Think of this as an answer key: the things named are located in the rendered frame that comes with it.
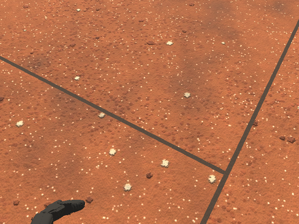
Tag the left robot hand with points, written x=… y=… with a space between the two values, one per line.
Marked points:
x=56 y=210

